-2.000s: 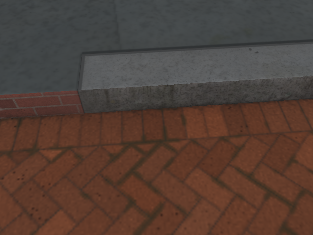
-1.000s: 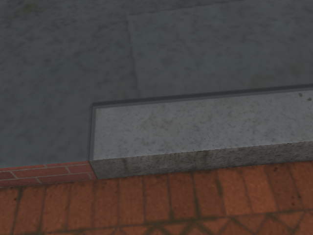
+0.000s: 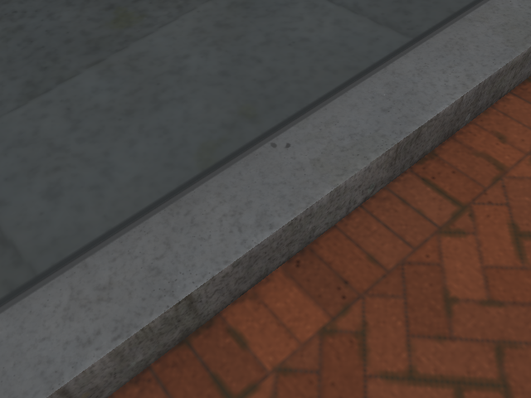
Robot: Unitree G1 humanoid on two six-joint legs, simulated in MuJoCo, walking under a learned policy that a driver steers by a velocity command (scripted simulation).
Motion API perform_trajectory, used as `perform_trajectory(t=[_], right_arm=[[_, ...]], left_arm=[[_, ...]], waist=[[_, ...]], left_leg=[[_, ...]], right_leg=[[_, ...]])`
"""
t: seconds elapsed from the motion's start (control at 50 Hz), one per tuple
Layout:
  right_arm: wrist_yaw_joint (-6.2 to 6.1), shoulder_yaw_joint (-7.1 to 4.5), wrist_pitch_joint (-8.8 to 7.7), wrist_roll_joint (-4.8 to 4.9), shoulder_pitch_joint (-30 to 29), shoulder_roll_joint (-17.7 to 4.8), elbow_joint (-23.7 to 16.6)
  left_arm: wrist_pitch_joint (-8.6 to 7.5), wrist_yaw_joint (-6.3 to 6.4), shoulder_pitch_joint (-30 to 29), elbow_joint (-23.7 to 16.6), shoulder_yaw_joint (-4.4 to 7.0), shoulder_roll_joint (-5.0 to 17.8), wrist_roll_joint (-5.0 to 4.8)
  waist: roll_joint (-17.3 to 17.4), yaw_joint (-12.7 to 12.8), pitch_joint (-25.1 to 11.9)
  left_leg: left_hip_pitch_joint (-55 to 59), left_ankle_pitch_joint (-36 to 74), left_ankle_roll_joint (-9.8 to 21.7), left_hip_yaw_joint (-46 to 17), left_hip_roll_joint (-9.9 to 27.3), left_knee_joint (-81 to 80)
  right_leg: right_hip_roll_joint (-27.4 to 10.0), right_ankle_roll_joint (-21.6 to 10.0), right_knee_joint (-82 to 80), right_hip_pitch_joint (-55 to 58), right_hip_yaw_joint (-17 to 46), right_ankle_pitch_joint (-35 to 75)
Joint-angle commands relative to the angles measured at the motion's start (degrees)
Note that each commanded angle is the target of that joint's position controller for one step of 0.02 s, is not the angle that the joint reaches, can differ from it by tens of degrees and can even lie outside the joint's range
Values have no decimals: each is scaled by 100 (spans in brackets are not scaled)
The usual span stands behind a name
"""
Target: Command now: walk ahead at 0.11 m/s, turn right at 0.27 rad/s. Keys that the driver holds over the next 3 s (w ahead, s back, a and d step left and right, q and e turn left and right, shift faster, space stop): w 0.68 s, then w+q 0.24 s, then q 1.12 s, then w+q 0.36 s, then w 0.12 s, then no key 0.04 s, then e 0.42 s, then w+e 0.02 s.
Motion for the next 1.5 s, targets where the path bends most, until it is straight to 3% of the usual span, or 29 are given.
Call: perform_trajectory(t=[0.02, 0.08, 0.26, 0.34, 0.36, 0.38, 0.4, 0.42, 0.48, 0.64, 0.76, 0.78, 0.82, 0.84, 0.86, 0.88, 0.92, 0.96, 1.02, 1.16, 1.26, 1.28, 1.3, 1.32, 1.34, 1.36, 1.4, 1.48, 1.5], right_arm=[[59, -81, -103, 53, 49, -408, -338], [128, -47, -245, 77, -368, -387, -472], [316, 51, -601, 148, -506, -241, -505], [314, 30, -680, 153, 296, -292, -238], [257, -23, -689, 152, 899, -470, -123], [199, -151, -681, 77, 1396, -1039, -71], [250, -238, -677, 46, 1826, -1256, 5], [268, -105, -705, 58, 1585, -870, -58], [278, 56, -688, 13, 914, -466, -242], [162, 71, -639, 78, 1168, -578, 0], [135, -22, -542, 205, 1384, -757, 218], [219, 56, -544, -149, 1518, -513, 387], [250, 41, -548, -77, 1519, -568, 407], [253, 123, -543, -60, 1586, -251, 209], [229, 231, -496, 183, 2380, 222, 101], [184, 65, -395, -13, 1973, -419, 272], [260, 89, -382, -25, 1253, -236, 191], [290, 93, -251, -133, 1304, -89, 301], [298, 85, -135, -156, 1308, 75, 319], [415, 202, -31, -145, 523, 268, -3], [293, 51, -108, -293, 1012, 23, -6], [222, -85, -190, -325, 1186, -589, -89], [227, -184, -193, -124, 1330, -1072, -191], [209, -251, -106, 40, 1314, -1063, -280], [159, -276, 5, -23, 854, -1024, -395], [106, -148, 112, -82, 340, -579, -435], [68, -22, 163, -111, 14, -236, -483], [120, -133, 61, -139, 405, -415, -387], [6, -103, 13, 55, -111, -315, -816]], left_arm=[[-136, 61, 156, -235, 202, 770, -34], [-230, 82, 298, -78, 217, 891, 2], [-360, -51, 582, 217, 273, 1112, -113], [-315, -105, 544, 280, 173, 866, -101], [-345, -115, 418, 244, 73, 573, -51], [-455, -127, 328, 22, -41, 161, -16], [-570, -86, 119, -177, 32, 518, -91], [-619, -90, 141, -146, 144, 892, -179], [-600, -143, 73, -64, 144, 762, -57], [-588, -182, -802, -248, -21, 173, -47], [-702, -301, -1301, -505, 61, 423, -112], [-496, -293, -909, -269, -15, 343, 427], [-504, -138, 548, 100, 109, 630, 492], [-545, -49, 1470, 172, 199, 1092, 572], [-477, -52, 1549, 212, 351, 1692, 536], [-408, -68, 1346, 181, 287, 1286, 326], [-446, -60, 598, 276, 55, 540, 280], [-512, -9, 433, 376, -12, 374, 203], [-659, -5, 398, 503, -2, 406, 131], [-506, 79, 404, 679, 73, 584, 163], [-249, 67, 486, 692, 140, 649, 6], [-181, 51, 676, 546, 107, 494, 47], [-23, 91, 1109, 434, 19, 199, 161], [110, 141, 1196, 503, 9, 271, 213], [157, 181, 808, 390, 3, 352, 181], [154, 198, 424, 373, 66, 465, 208], [214, 162, 472, 436, 130, 534, 233], [258, 110, 518, 385, 70, 146, 181], [131, 248, 41, 242, 134, 227, -88]], waist=[[-1121, 153, -743], [-1209, 302, -241], [-936, 431, -24], [-702, -58, -287], [-490, -341, -489], [741, -418, -686], [1380, -628, -677], [813, -498, -333], [296, -181, 86], [219, -327, 198], [253, -203, 323], [257, -130, 231], [324, 526, -707], [-374, 831, -1658], [-2162, 537, -2709], [-1160, 596, -2338], [-772, 286, -825], [-966, 31, -398], [-904, -178, -509], [-1246, -25, -574], [-351, -320, -639], [862, -334, -520], [941, 45, -842], [355, -126, -1365], [601, -163, -1005], [333, -4, -253], [427, 183, -64], [171, 112, -577], [162, 78, -779]], left_leg=[[-390, 607, 18, -89, 97, -442], [-602, 746, 158, -177, 128, -1490], [279, 681, 481, 38, -6, -3051], [2039, 1014, 699, 224, -188, -3740], [2899, 801, 871, -289, 209, -3861], [3935, -203, 1415, -1956, 1254, -4421], [4173, -1233, 2098, -3750, 2035, -5150], [3998, -1657, 2086, -3644, 1981, -5194], [3288, -177, 1725, -2303, 1371, -5361], [2490, 2505, 1462, -406, 674, -5614], [3195, 3095, 1356, -811, 1144, -5153], [3142, 4218, 1143, -600, 816, -4782], [2689, 5173, 911, -428, 405, -2959], [1680, 2971, 835, -254, 75, -1315], [61, -1098, 689, -31, -737, 510], [-139, -696, 794, -557, -453, 896], [-190, 129, 776, -423, -69, 492], [222, 223, 622, -264, -13, 280], [354, 309, 469, -126, -143, 112], [1201, 1350, 502, 398, -175, -1767], [2395, 1626, 857, 448, -601, -3322], [2822, 4391, 1231, -1299, 671, -4120], [2833, 7420, 2116, -2826, 1982, -3805], [2914, 6486, 2677, -2562, 1992, -3904], [2262, 3824, 2756, -2794, 1800, -4434], [1687, 2286, 2353, -2368, 1283, -4678], [1214, 2526, 1895, -1746, 700, -4591], [1962, 3540, 1778, -1771, 600, -4200], [2124, 3073, 1884, -2229, 749, -4270]], right_leg=[[-1303, -1007, -1285, 983, 1389, -343], [-1497, -1001, -1698, 1083, 1836, -1307], [-1551, -1035, -1616, 732, 1778, -1342], [-1173, -723, -849, -49, 1444, -1244], [-877, -471, -76, -628, 1112, -1058], [-125, -25, 1717, -1941, 164, -1088], [53, 153, 3179, -3057, 98, -2020], [-298, 95, 3822, -3486, 418, -1737], [-730, 82, 3637, -3390, 316, -420], [-525, 464, 1291, -2103, -239, 1575], [-365, 137, 300, -1711, -27, 1212], [-178, 63, 327, -1085, -465, 950], [-130, -206, 84, 1014, -401, 950], [-1501, -351, 264, 2546, 875, 1081], [-3028, -1037, -194, 3840, 3200, 1294], [-2662, -872, -477, 3163, 3209, 818], [-2098, -571, -938, 1687, 1640, 953], [-1834, -524, -1091, 929, 729, 2726], [-1834, -679, -1012, 736, -44, 4458], [-1720, -579, -723, 422, -1151, 3732], [-1546, -32, 1771, 82, -1379, 2764], [-940, 405, 3440, -954, -1531, -329], [-267, 650, 4594, -1430, -674, -2439], [-376, 740, 5021, -1442, -156, -2400], [-360, 756, 5041, -1692, -94, -2104], [-525, 730, 4717, -1780, 11, -1659], [-415, 686, 4254, -1293, -74, -1186], [-154, 647, 3845, -1322, -124, -1191], [-80, 868, 3579, -1471, 206, -1357]])
Next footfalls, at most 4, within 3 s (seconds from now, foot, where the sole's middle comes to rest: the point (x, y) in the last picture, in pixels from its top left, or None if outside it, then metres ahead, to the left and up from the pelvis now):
0.36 left None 0.15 0.15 -0.78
0.82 right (337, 392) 0.47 -0.09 -0.78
1.28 left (250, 369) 0.53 0.12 -0.78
1.78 right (334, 354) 0.56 -0.09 -0.78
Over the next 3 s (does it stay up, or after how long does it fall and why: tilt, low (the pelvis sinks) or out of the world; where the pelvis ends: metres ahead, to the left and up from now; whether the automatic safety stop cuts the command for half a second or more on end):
stays up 0.70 0.17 0.07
